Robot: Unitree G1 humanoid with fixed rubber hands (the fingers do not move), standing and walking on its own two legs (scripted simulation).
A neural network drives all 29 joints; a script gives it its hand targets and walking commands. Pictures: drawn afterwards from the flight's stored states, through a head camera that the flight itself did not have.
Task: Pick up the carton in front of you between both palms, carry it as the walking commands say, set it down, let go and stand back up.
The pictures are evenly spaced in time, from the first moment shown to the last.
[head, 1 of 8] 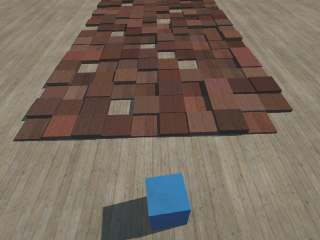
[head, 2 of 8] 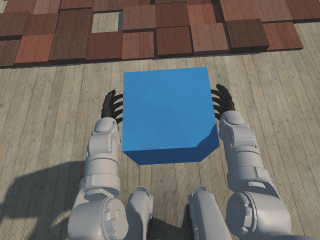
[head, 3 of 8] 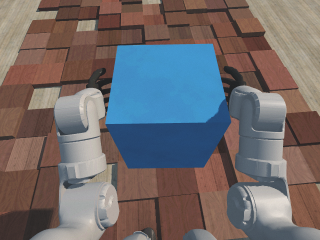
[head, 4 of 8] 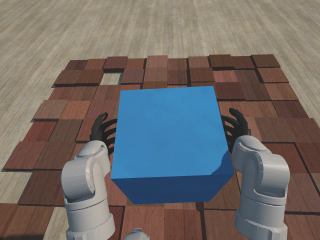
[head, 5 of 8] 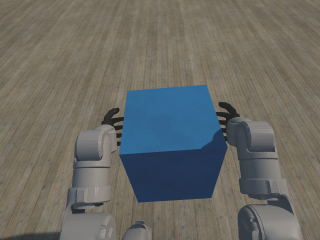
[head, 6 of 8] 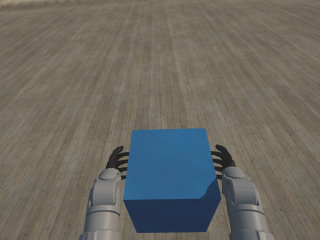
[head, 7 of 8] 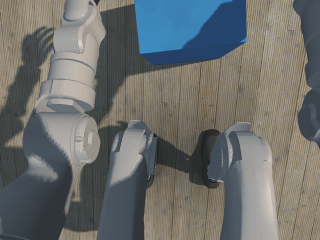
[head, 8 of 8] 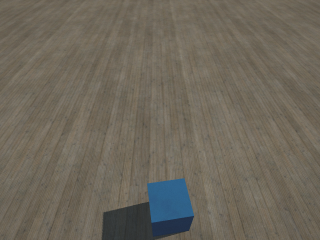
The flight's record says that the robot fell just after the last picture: no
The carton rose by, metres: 0.79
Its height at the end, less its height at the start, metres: +0.00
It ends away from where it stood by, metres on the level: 6.59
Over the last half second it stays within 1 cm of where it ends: yes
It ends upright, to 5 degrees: yes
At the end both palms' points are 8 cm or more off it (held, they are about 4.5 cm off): yes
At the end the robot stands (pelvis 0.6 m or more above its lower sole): yes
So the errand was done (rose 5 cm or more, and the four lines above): yes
